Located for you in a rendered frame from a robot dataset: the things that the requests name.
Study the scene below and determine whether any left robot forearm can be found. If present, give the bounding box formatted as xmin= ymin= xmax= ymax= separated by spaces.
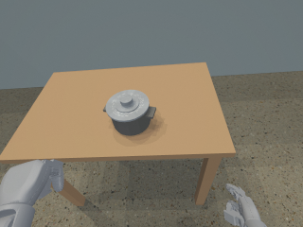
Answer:
xmin=0 ymin=202 xmax=35 ymax=227

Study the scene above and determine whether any left robot hand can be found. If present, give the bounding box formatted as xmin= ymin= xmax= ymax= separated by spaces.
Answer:
xmin=0 ymin=159 xmax=64 ymax=206

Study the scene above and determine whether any right robot hand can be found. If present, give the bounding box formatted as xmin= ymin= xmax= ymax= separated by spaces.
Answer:
xmin=223 ymin=183 xmax=261 ymax=227

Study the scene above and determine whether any table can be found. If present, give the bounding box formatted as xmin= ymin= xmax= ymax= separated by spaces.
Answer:
xmin=0 ymin=62 xmax=236 ymax=206

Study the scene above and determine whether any lid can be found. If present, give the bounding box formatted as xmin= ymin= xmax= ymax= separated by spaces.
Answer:
xmin=105 ymin=89 xmax=150 ymax=122

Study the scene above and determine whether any pot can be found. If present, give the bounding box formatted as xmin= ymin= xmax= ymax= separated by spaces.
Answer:
xmin=103 ymin=105 xmax=156 ymax=136

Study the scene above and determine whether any knob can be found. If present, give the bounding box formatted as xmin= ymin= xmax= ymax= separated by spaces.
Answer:
xmin=119 ymin=94 xmax=133 ymax=106

